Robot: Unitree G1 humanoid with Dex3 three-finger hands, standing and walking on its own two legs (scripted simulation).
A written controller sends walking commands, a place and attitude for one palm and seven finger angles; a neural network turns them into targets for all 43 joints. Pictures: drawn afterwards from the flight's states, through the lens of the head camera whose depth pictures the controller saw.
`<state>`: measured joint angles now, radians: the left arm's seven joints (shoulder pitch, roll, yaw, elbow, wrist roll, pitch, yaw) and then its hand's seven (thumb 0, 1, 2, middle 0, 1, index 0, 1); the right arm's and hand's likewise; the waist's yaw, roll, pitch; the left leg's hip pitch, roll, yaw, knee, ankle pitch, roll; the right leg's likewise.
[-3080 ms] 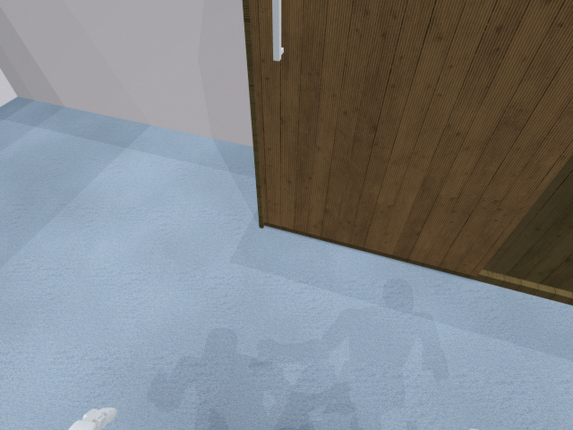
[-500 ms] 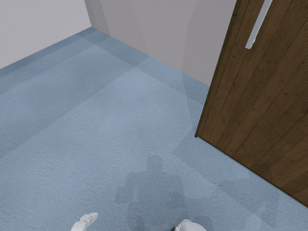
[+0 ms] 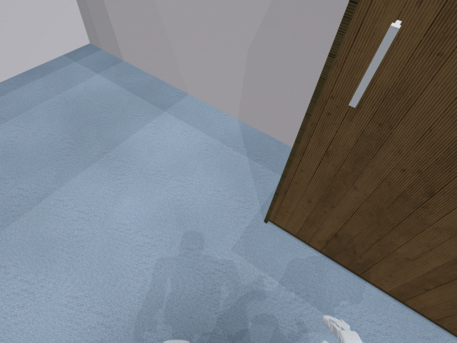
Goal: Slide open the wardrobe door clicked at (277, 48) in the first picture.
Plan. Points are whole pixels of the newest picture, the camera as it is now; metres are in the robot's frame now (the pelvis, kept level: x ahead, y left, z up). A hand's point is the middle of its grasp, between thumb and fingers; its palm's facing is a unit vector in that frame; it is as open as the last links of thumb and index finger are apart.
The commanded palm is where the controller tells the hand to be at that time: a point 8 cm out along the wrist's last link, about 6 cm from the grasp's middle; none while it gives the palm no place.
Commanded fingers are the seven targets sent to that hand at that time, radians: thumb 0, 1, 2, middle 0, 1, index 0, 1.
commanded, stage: turn to face it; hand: left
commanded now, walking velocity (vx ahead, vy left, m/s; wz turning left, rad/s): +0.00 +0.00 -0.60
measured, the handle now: (373, 66) +0.69 -0.23 +0.15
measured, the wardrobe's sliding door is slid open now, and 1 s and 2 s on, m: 0.00 0.00 0.00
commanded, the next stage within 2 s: take the last steps up to it in 0.64 s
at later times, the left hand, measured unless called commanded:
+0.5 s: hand (178, 306) +0.20 +0.12 -0.14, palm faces -0.31 -0.90 -0.30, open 7.4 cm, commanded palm none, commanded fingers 0.00 0.90 0.90 -0.20 -0.30 -0.20 -0.30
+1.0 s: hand out of the picture +0.13 +0.15 -0.18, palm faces -0.37 -0.91 -0.17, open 7.4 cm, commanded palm none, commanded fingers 0.00 0.90 0.90 -0.20 -0.30 -0.20 -0.30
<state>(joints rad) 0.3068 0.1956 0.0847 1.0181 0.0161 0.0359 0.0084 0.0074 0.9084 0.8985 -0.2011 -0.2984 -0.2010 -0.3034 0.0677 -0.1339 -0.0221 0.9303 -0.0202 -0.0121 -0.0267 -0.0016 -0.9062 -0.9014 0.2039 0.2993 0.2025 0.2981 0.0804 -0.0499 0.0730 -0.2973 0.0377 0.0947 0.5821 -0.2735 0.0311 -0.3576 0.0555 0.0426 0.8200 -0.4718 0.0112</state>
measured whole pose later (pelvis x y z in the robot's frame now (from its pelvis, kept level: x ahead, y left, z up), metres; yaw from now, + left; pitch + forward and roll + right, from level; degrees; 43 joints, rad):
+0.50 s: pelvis +0.01 -0.03 -0.01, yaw -18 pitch +0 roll +0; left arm 0.11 0.21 0.05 0.89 0.02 0.01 0.00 0.00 0.91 0.90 -0.20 -0.30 -0.20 -0.30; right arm 0.29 -0.27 -0.08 1.00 -0.02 0.05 -0.02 0.00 -0.91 -0.90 0.20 0.30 0.20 0.30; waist -0.05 0.07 0.08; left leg -0.36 0.16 0.17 0.92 -0.52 -0.06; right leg -0.28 -0.02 -0.10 0.64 -0.35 -0.04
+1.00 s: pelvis +0.04 -0.02 +0.01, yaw -26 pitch -1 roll -1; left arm 0.31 0.21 0.07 1.04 0.03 0.04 -0.01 0.01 0.91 0.90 -0.20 -0.30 -0.20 -0.30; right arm 0.29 -0.15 -0.02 0.98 -0.04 -0.03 -0.02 0.00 -0.91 -0.90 0.20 0.30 0.20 0.30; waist 0.00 -0.03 -0.01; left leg -0.20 0.04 0.11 0.54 -0.32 0.03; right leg -0.37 0.03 -0.01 0.91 -0.43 -0.03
